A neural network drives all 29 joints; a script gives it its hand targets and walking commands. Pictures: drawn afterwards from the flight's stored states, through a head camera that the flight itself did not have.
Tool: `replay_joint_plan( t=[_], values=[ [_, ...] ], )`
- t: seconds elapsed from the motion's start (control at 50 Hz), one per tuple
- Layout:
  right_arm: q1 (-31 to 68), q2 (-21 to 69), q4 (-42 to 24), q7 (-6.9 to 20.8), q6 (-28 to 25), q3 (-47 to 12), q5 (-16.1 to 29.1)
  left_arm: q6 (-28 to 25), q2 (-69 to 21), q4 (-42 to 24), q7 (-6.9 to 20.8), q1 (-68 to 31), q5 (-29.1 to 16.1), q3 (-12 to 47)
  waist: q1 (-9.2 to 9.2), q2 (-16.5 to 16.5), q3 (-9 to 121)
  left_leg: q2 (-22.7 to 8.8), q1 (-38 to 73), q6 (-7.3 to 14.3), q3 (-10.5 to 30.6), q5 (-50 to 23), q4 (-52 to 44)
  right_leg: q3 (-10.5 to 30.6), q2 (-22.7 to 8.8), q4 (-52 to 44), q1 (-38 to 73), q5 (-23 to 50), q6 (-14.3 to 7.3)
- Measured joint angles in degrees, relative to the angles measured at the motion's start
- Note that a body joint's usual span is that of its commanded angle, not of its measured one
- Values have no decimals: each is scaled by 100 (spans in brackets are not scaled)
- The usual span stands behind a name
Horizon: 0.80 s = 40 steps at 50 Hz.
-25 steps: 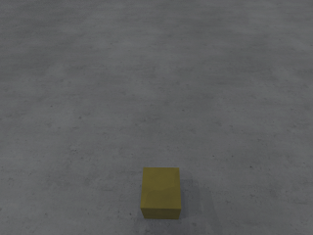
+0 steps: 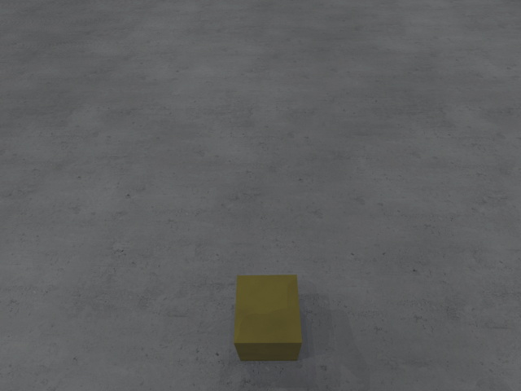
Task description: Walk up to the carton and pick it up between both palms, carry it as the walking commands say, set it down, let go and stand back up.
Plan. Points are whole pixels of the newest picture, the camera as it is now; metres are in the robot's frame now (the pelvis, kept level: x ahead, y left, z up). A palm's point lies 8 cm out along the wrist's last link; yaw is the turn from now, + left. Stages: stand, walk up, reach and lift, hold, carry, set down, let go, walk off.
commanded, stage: stand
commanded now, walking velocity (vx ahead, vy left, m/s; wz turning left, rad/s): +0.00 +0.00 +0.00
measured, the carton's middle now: (267, 319) +0.41 +0.04 -0.64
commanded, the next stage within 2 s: reach and lift in 0.08 s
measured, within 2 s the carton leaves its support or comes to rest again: neither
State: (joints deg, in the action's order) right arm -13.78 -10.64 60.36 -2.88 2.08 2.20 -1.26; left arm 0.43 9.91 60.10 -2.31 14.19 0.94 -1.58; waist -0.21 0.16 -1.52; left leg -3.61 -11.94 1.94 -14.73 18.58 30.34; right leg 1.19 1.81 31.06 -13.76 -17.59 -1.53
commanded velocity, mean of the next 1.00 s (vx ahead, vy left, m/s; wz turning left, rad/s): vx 0.00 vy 0.00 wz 0.00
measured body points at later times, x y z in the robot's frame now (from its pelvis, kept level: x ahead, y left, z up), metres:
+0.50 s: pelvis -0.04 +0.01 -0.03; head +0.05 +0.04 +0.41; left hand +0.11 +0.25 -0.17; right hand +0.15 -0.20 -0.15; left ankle -0.02 +0.09 -0.73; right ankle -0.01 -0.11 -0.73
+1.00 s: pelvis -0.11 +0.00 -0.08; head +0.06 +0.02 +0.33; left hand +0.23 +0.24 -0.19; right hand +0.25 -0.18 -0.19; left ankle -0.02 +0.09 -0.73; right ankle -0.01 -0.11 -0.73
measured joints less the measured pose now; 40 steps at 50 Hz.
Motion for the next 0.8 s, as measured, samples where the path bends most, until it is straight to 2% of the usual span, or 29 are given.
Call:
replay_joint_plan(
  t=[0.12,0.16,0.2,0.26,0.3,0.36,0.4,0.44,0.48,0.56,0.7,0.8],
  values=[
    [-44,2,-186,16,35,-61,86,60,3,-123,3,-1,-81,52,-20,9,8,66,-83,56,-4,31,45,27,-56,108,-112,-42,47],
    [-47,-76,-975,31,514,-338,407,586,96,-746,-26,-221,-335,224,-87,9,140,119,-728,111,267,139,543,-150,-121,525,-635,-203,54],
    [379,-106,-1490,63,1039,-305,450,1149,188,-1252,-11,-777,-406,273,-107,39,75,166,-1221,98,446,205,946,-324,-215,931,-1053,-354,69],
    [1194,-170,-2156,30,1951,-129,498,2047,277,-1917,77,-1547,-463,321,-85,59,21,220,-1749,200,590,209,1244,-472,-296,1203,-1504,-383,71],
    [1568,-163,-2422,43,2423,-9,452,2559,293,-2208,130,-1744,-397,304,-113,40,136,225,-2001,213,651,177,1299,-534,-306,1203,-1705,-344,76],
    [1677,-46,-2506,168,2698,135,290,2934,264,-2405,185,-1597,-174,277,-205,-13,440,226,-2280,200,755,110,1262,-629,-295,1058,-1895,-252,74],
    [1496,22,-2492,286,2630,159,225,2903,215,-2489,213,-1376,-59,283,-225,-67,616,208,-2462,185,837,80,1265,-617,-235,966,-2011,-190,93],
    [1266,95,-2520,393,2414,232,162,2702,176,-2563,254,-1209,45,260,-252,-118,693,205,-2696,177,947,71,1363,-558,-170,962,-2166,-168,153],
    [1093,169,-2600,470,2148,321,155,2453,162,-2712,284,-1116,87,211,-256,-135,661,207,-2956,178,1015,82,1539,-600,-168,1109,-2388,-178,124],
    [1213,251,-2797,546,1880,551,223,2266,191,-3017,307,-1369,45,175,-280,-140,260,225,-3367,187,1050,110,1983,-642,-225,1628,-2811,-269,110],
    [2210,114,-3075,432,2206,639,343,2669,299,-3234,284,-2518,2,119,-346,-71,-519,243,-3653,254,931,152,2611,-536,-314,2458,-3212,-388,127],
    [3003,101,-2921,298,2429,585,407,2863,351,-2754,274,-3381,-40,-38,-362,-61,-842,199,-3700,276,861,235,2950,-463,-298,2831,-3306,-453,128]
  ],
)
